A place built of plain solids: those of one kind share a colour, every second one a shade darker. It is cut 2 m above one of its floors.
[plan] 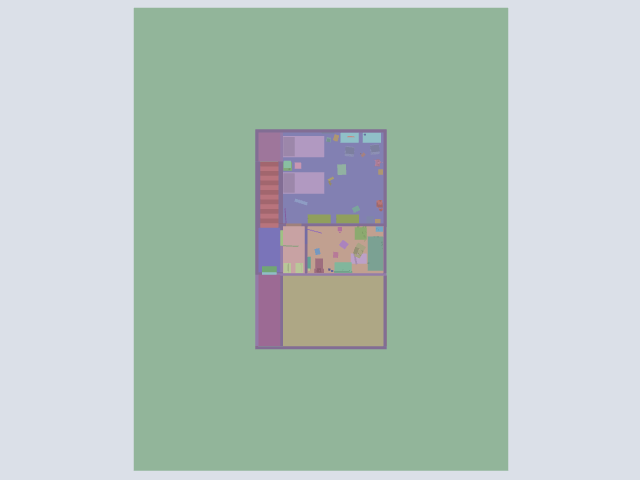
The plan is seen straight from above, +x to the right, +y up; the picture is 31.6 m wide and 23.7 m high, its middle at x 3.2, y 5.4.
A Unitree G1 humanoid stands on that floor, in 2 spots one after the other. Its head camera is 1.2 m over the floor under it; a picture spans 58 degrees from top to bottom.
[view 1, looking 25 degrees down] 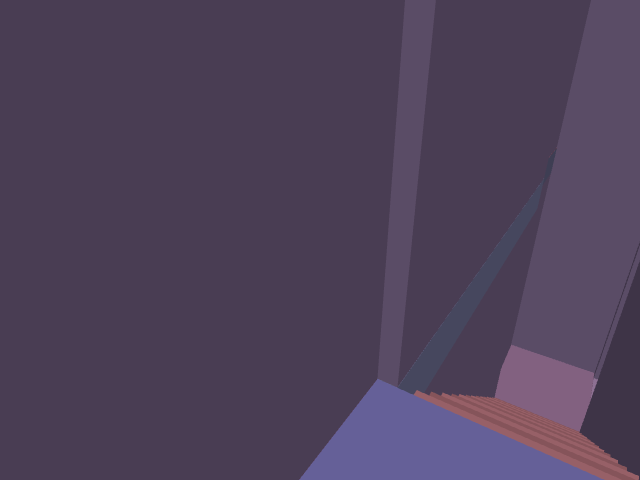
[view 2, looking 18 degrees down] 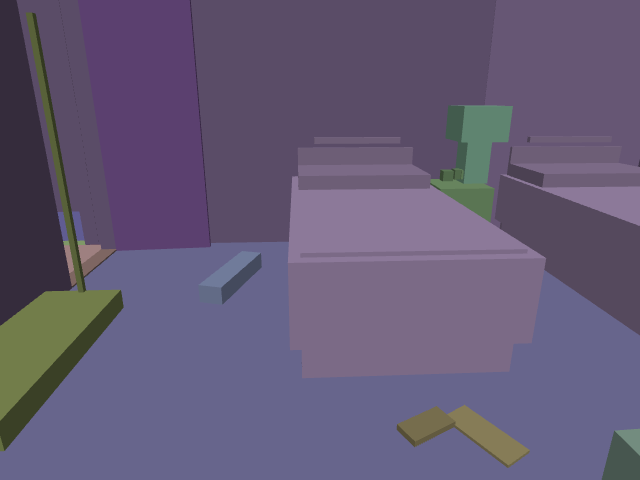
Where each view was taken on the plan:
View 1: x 0.70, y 4.80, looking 124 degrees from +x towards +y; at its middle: wall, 1.07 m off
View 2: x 5.03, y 7.72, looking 177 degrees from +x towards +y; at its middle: child_bed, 2.01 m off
